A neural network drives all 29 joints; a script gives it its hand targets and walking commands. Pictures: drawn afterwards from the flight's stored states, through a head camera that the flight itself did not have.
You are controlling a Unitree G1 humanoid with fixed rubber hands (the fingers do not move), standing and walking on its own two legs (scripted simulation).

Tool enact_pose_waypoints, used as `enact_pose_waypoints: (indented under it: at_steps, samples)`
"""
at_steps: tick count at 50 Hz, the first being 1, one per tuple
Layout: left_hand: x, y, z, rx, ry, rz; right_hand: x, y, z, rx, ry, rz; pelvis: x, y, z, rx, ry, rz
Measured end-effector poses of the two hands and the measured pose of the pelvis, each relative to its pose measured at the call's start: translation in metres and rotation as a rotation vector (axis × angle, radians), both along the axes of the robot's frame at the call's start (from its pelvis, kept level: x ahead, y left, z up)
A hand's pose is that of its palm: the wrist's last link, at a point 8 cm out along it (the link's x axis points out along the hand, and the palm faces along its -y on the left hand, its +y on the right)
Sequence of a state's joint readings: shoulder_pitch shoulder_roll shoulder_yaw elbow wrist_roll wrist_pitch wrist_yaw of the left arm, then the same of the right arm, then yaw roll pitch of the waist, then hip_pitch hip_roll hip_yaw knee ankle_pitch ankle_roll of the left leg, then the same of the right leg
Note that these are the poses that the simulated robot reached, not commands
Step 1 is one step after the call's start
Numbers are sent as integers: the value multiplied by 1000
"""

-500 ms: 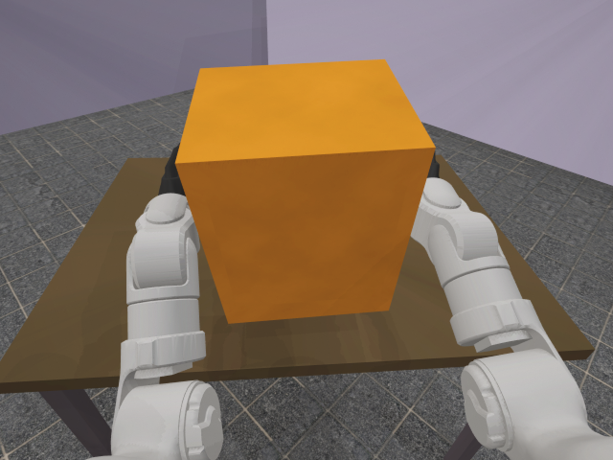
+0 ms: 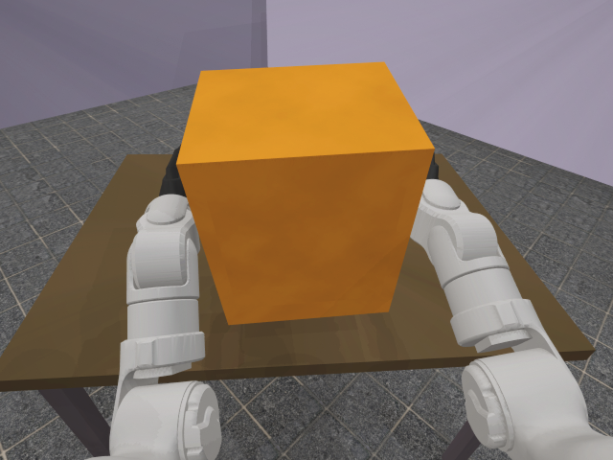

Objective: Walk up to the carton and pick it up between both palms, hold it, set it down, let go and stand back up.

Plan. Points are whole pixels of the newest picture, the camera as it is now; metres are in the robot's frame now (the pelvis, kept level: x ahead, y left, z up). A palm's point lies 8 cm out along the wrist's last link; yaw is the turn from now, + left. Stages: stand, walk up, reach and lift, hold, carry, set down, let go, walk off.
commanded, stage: hold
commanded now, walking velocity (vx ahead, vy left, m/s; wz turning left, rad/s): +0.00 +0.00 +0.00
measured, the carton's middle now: (302, 200) +0.35 +0.01 +0.22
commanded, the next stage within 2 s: none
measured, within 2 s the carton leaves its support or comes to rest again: neither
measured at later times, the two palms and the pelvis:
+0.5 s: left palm (179, 200) +0.36 +0.16 +0.22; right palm (423, 184) +0.36 -0.14 +0.24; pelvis +0.00 +0.00 +0.00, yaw +0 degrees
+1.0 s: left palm (176, 198) +0.36 +0.16 +0.22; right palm (421, 183) +0.36 -0.14 +0.24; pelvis -0.01 +0.00 +0.00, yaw +0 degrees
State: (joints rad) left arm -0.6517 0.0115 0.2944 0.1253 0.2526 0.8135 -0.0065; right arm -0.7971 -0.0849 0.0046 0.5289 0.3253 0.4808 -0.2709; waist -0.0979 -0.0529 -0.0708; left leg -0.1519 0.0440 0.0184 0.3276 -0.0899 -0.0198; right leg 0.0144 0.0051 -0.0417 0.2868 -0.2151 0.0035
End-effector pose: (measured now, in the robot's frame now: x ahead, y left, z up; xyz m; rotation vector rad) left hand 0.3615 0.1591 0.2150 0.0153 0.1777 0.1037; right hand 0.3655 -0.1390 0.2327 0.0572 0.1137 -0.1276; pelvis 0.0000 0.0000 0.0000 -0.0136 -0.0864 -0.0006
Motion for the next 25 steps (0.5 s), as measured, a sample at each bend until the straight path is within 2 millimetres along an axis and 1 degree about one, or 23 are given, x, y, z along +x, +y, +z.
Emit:
enact_pose_waypoints:
  at_steps: [12, 25]
  samples:
    - [0, -2, 3, 3, -4, 6, 1, -2, 0, 3, -4, 4, 0, 1, 0, 0, 5, -2]
    - [-3, -3, 5, -1, -15, 4, -3, -3, 5, 2, -15, 3, -1, -1, 0, 0, -2, -3]
